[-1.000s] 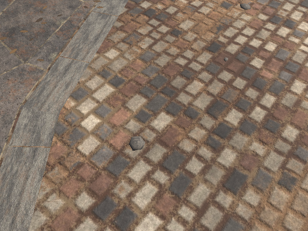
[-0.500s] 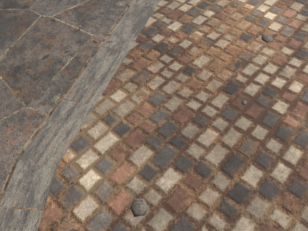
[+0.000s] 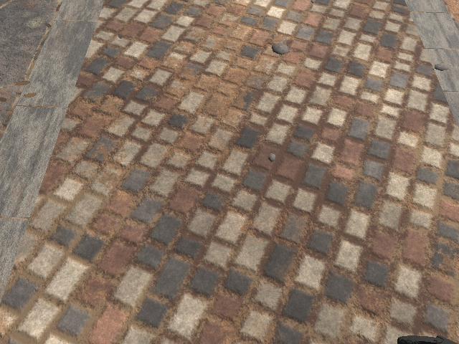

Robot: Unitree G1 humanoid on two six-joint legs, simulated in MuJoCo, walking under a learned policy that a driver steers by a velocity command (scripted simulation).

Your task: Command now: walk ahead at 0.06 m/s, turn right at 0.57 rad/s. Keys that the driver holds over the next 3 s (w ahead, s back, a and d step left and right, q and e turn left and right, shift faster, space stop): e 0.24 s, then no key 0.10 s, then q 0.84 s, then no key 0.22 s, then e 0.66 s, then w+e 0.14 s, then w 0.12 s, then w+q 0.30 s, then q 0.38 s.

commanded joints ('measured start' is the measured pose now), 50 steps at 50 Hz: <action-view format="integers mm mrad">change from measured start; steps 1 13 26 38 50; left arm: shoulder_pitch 66 103 -63 -226 -73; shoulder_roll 44 216 61 22 36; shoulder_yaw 13 57 -16 15 26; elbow -66 -102 -43 -79 -28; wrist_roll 6 18 53 33 7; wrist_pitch -3 -5 -66 -52 -78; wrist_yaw -1 -22 -20 5 -28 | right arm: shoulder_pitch -8 78 26 189 13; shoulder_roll -156 -108 -147 -251 -248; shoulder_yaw -47 -44 -42 -74 -84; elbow -44 13 63 61 0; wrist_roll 2 3 40 11 59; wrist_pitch -2 27 44 15 62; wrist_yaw -12 10 9 1 -15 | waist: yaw -3 -23 18 -86 -6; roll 178 -254 -111 229 220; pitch -152 -134 -94 -139 -145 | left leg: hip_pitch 162 -218 -12 321 163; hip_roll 264 92 73 363 169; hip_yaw -179 148 -29 -495 -428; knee -165 395 293 -113 -25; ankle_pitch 188 -432 -271 407 165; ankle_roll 219 -82 -114 307 137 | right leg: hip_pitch -12 505 347 -74 243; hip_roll -51 -321 -242 40 48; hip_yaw -23 322 100 -16 -38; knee -67 -776 -809 -50 -656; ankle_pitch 51 643 494 -194 214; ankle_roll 11 -274 -305 -54 -27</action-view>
